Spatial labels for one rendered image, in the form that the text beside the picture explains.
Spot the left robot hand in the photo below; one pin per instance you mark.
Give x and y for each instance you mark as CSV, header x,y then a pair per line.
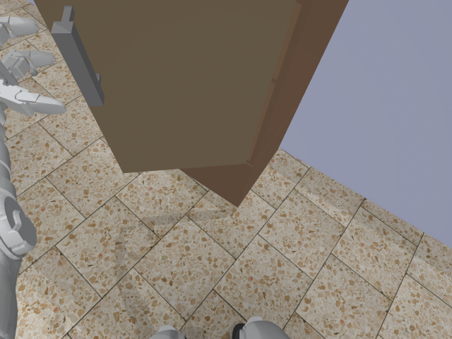
x,y
15,65

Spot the handle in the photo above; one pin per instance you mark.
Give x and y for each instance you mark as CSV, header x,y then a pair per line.
x,y
71,47

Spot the robot right shin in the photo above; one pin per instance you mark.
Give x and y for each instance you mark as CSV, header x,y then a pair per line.
x,y
254,318

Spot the left robot forearm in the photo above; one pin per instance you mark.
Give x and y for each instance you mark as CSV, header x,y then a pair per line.
x,y
6,187

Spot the cupboard door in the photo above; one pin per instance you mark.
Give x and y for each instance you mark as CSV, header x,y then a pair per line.
x,y
185,81

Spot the robot shin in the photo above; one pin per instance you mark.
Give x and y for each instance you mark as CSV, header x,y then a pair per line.
x,y
254,318
167,327

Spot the left robot upper arm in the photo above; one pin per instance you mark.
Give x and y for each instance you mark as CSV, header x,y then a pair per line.
x,y
17,237

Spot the robot left shin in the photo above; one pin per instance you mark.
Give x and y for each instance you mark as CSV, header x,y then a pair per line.
x,y
167,327

